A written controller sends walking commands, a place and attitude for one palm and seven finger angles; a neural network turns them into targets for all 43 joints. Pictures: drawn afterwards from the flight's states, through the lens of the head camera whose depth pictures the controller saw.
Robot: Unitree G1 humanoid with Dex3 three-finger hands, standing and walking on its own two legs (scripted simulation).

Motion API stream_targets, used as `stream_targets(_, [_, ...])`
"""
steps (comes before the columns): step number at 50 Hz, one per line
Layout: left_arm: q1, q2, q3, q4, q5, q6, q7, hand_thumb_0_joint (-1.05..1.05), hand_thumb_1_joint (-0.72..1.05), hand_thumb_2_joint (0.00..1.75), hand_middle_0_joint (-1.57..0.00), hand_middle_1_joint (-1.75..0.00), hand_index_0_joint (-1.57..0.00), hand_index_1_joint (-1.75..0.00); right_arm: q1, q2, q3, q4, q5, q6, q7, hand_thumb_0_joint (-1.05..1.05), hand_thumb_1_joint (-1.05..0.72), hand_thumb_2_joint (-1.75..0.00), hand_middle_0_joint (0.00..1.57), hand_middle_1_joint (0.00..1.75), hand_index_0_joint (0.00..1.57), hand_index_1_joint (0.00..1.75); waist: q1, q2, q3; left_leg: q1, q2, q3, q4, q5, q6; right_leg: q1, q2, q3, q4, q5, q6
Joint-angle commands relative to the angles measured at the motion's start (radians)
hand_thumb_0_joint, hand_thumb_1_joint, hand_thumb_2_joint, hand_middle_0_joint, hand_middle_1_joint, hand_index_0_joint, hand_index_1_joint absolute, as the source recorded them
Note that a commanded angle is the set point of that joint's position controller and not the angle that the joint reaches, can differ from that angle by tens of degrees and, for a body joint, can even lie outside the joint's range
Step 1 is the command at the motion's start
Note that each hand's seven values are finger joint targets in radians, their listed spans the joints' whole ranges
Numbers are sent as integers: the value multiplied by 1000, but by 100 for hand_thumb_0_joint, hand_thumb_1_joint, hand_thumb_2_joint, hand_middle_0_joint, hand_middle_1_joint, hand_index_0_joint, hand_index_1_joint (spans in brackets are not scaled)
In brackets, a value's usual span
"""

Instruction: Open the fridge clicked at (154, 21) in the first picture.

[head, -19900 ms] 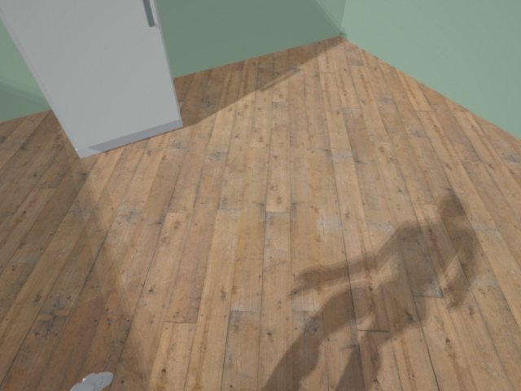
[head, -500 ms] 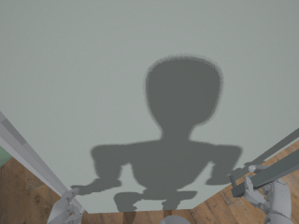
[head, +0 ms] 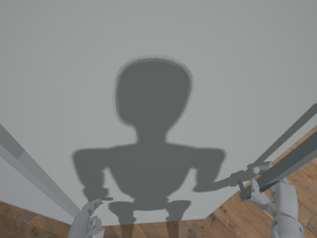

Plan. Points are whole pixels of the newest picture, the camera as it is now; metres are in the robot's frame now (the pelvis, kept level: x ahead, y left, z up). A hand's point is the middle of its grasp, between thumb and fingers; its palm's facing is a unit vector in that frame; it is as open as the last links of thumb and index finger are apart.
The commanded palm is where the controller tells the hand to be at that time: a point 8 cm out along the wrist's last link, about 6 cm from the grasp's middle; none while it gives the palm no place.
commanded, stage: stop walking and hold the door back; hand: right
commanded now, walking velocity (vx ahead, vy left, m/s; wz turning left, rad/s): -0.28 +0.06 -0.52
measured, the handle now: (276, 161) +0.29 -0.25 +0.09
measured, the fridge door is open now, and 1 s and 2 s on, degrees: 70 75 74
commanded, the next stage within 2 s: loosen the grip on the handle in 1.22 s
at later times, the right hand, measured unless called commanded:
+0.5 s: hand (263, 223) +0.18 -0.22 +0.01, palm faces +0.36 +0.90 -0.26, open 5.9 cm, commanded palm +0.18 -0.26 +0.02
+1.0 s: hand (262, 209) +0.21 -0.23 +0.01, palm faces +0.29 +0.93 -0.23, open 5.8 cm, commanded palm +0.17 -0.27 +0.02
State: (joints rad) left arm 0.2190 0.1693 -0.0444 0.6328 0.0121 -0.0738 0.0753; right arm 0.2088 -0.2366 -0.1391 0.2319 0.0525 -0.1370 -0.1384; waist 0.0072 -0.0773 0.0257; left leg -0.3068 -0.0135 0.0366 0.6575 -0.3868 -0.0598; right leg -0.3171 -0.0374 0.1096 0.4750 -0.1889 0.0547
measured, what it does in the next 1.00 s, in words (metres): walks backwards: left foot, then right foot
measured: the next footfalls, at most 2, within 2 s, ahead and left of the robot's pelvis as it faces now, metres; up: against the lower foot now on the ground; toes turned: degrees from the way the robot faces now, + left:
left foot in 0.04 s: +0.01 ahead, +0.11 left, +0.00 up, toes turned +1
right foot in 0.46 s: -0.09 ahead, -0.11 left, +0.00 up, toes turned -13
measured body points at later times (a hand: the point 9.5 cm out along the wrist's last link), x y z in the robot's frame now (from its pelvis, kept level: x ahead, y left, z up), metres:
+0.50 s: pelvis -0.12 +0.02 +0.00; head -0.08 +0.02 +0.45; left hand +0.09 +0.26 -0.10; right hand +0.15 -0.27 +0.03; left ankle -0.03 +0.11 -0.73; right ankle -0.17 -0.09 -0.74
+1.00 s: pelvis -0.13 +0.02 +0.00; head -0.10 +0.02 +0.45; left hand +0.02 +0.28 -0.11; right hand +0.19 -0.27 +0.03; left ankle -0.07 +0.13 -0.74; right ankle -0.12 -0.10 -0.74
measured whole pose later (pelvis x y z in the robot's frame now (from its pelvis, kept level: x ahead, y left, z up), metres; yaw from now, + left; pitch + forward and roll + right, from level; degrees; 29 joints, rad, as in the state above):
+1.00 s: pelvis -0.13 +0.02 +0.00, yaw -9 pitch -3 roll +0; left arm 0.24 0.30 0.02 0.71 -0.03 -0.07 0.12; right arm -0.41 -0.27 -0.15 0.79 0.01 -0.16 -0.06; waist 0.04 0.00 0.13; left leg -0.24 0.01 0.01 0.50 -0.21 0.00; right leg -0.21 -0.02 -0.08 0.48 -0.21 -0.01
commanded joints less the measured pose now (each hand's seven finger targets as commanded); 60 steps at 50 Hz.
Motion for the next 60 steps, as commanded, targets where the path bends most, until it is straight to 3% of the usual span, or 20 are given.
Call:
stream_targets(1, [-96,159,59,-140,-10,-35,10,0,90,90,-20,-30,-20,-30,-51,-185,-86,-171,-24,-67,11,0,-90,-90,45,140,45,140,-22,34,-157,201,89,-64,-346,379,39,-49,-30,34,91,70,-72])
stream_targets(2, [-112,142,60,-161,-18,-32,14,0,90,90,-20,-30,-20,-30,-64,-252,-128,-162,-26,-72,7,0,-90,-90,45,140,45,140,-16,251,-155,220,278,-229,-325,606,121,-179,80,-97,277,-242,-16])
stream_targets(3, [-76,168,109,-149,-25,-37,9,0,90,90,-20,-30,-20,-30,-47,-245,-151,-93,-5,-59,8,0,-90,-90,45,140,45,140,-28,446,-209,142,431,-369,-334,542,204,-201,126,-44,580,-388,-7])
stream_targets(4, [-77,172,110,-137,-18,-33,6,0,90,90,-20,-30,-20,-30,-33,-214,-141,-73,-8,-49,7,0,-90,-90,45,140,45,140,-21,366,-195,98,432,-356,-338,488,200,-204,115,11,731,-365,-5])
stream_targets(7, [-144,145,54,-109,-9,-39,17,0,90,90,-20,-30,-20,-30,-324,-285,-191,-176,-24,-95,-28,0,-90,-90,45,140,45,140,4,155,-162,148,359,-184,-275,592,200,-260,82,-22,842,-277,0])
stream_targets(17, [-72,186,80,-104,-10,-64,42,0,90,90,-20,-30,-20,-30,-738,-207,-45,-31,-26,-106,-36,0,-90,-90,45,140,45,140,-33,282,-224,223,330,-239,-433,63,168,-30,58,-200,187,-260,-63])
stream_targets(20, [-19,194,86,-89,-13,-51,41,0,90,90,-20,-30,-20,-30,-839,-192,-8,2,-30,-96,-24,0,-90,-90,45,140,45,140,2,189,-279,179,267,-172,-372,-15,129,185,68,-231,-112,-144,-81])
stream_targets(22, [5,213,94,-107,-14,-47,42,0,90,90,-20,-30,-20,-30,-917,-152,45,3,-32,-103,-3,0,-90,-90,45,140,45,140,16,15,-267,46,152,-93,-187,-50,71,323,-55,-121,-244,-148,-131])
stream_targets(24, [-10,217,91,-96,-32,-34,35,0,90,90,-20,-30,-20,-30,-989,-108,89,77,-36,-87,8,0,-90,-90,45,140,45,140,1,-199,-203,-175,31,32,135,-82,36,330,-312,213,-258,-124,-266])
stream_targets(25, [-41,194,83,-84,-34,-28,41,0,90,90,-20,-30,-20,-30,-1036,-179,38,97,-40,-83,3,0,-90,-90,45,140,45,140,9,-269,-192,-271,36,5,271,-104,43,362,-345,275,-269,-47,-303])
stream_targets(27, [-16,198,81,-56,-46,-16,40,0,90,90,-20,-30,-20,-30,-1090,-183,40,200,-46,-67,22,0,-90,-90,45,140,45,140,4,-101,-147,-242,56,-21,336,-34,46,310,-295,136,-183,131,-290])
stream_targets(31, [5,214,78,-43,-46,-20,35,0,90,90,-20,-30,-20,-30,-1171,-120,86,317,-35,-57,56,0,-90,-90,45,140,45,140,-7,-115,-176,-53,34,33,95,-28,51,248,-224,-32,-79,263,-221])
stream_targets(34, [2,217,71,-34,-42,-26,32,0,90,90,-20,-30,-20,-30,-1165,-201,20,342,-49,-83,70,0,-90,-90,45,140,45,140,-18,-61,-236,221,22,21,-241,198,64,158,-165,-75,73,277,-163])
stream_targets(36, [12,196,75,-39,-48,-31,36,0,90,90,-20,-30,-20,-30,-1119,-278,-32,334,-59,-82,70,0,-90,-90,45,140,45,140,12,134,-317,432,192,-258,-288,397,147,-1,-55,-147,250,141,-99])
stream_targets(38, [32,206,100,-39,-50,-38,24,0,90,90,-20,-30,-20,-30,-1039,-283,-61,388,-27,-71,74,0,-90,-90,45,140,45,140,-14,369,-303,457,379,-473,-354,448,258,-139,23,-98,478,-329,-57])
stream_targets(41, [-2,187,66,-19,-43,-50,33,0,90,90,-20,-30,-20,-30,-1051,-323,-130,390,-40,-87,63,0,-90,-90,45,140,45,140,-8,217,-251,350,317,-254,-285,547,222,-65,-20,-94,291,-309,-64])
stream_targets(44, [-2,192,71,-20,-24,-53,49,0,90,90,-20,-30,-20,-30,-987,-318,-139,363,-39,-95,60,0,-90,-90,45,140,45,140,3,191,-271,296,223,-170,-280,463,150,125,17,-175,-18,-47,-56])
stream_targets(47, [-17,220,84,-46,-34,-54,48,0,90,90,-20,-30,-20,-30,-977,-230,-56,293,-26,-99,73,0,-90,-90,45,140,45,140,1,71,-243,198,130,-128,-216,318,78,230,-92,-85,-121,201,-81])
stream_targets(50, [-41,213,76,-64,-38,-42,47,0,90,90,-20,-30,-20,-30,-973,-235,-56,276,-36,-102,67,0,-90,-90,45,140,45,140,-5,-124,-195,147,77,-63,-165,135,49,146,-184,43,-172,147,-146])
stream_targets(60, [1,219,76,-41,-38,-51,64,0,90,90,-20,-30,-20,-30,-972,-171,24,324,-32,-75,56,0,-90,-90,45,140,45,140,6,27,-217,127,101,-121,-247,236,62,164,-111,-75,-105,52,-91])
